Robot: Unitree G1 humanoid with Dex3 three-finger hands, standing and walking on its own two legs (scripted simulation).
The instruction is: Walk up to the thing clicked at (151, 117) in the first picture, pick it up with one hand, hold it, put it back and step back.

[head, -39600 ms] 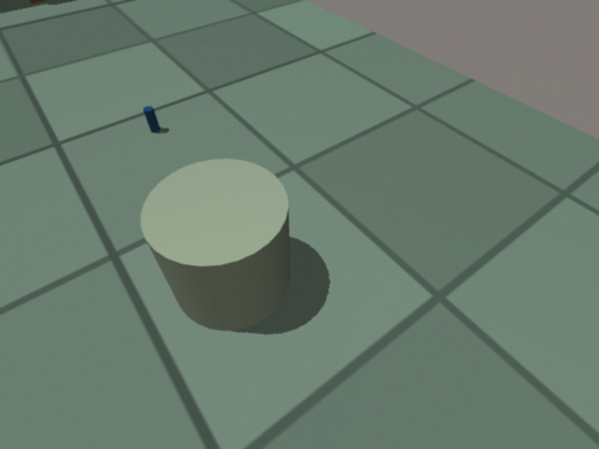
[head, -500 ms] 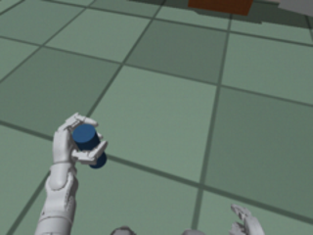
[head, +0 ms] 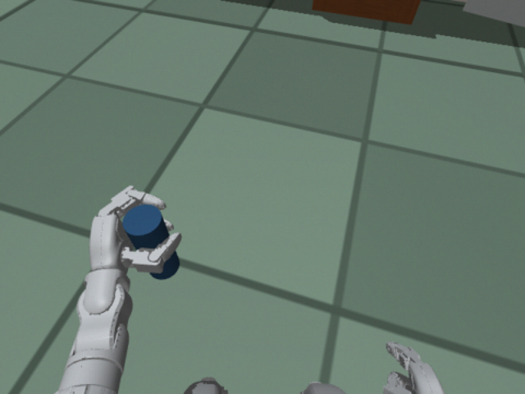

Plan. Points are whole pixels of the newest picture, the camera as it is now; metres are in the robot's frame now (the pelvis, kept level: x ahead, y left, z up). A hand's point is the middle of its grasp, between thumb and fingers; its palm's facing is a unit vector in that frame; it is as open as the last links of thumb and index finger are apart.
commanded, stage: hold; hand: left
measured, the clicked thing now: (154, 244) +0.33 +0.17 +0.02
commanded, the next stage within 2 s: crouch in 0.62 s
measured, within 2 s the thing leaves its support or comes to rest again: neither
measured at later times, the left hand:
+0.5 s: hand (153, 235) +0.33 +0.17 +0.05, palm faces +0.10 -1.00 -0.01, open 8.1 cm
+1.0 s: hand (158, 248) +0.33 +0.17 +0.01, palm faces +0.14 -0.99 +0.01, open 8.1 cm
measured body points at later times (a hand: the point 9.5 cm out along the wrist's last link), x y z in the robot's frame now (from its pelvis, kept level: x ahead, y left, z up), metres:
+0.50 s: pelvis +0.00 +0.00 +0.00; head +0.04 +0.00 +0.45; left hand +0.32 +0.22 +0.05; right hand +0.13 -0.24 -0.11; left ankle +0.02 +0.14 -0.70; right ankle +0.00 -0.13 -0.70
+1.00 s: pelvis -0.01 +0.00 -0.01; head +0.06 +0.00 +0.43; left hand +0.32 +0.22 +0.01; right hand +0.13 -0.25 -0.12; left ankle +0.02 +0.14 -0.70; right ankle +0.00 -0.13 -0.70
